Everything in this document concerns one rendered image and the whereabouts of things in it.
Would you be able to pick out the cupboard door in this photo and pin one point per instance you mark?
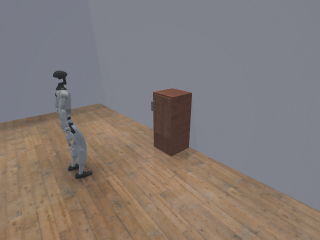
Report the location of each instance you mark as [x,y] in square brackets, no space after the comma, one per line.
[162,115]

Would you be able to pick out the right robot upper arm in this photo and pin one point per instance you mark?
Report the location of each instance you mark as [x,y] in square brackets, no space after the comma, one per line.
[63,100]

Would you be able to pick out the humanoid robot head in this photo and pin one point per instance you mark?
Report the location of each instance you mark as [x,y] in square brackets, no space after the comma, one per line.
[60,75]

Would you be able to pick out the right robot forearm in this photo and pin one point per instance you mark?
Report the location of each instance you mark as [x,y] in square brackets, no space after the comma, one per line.
[63,118]

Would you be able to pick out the robot left foot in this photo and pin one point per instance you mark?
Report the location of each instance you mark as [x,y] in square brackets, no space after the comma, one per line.
[70,168]

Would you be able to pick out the robot right hand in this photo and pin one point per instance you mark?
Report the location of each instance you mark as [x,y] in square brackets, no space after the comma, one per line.
[70,136]

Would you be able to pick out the handle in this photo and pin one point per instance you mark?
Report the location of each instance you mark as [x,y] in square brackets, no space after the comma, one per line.
[152,105]

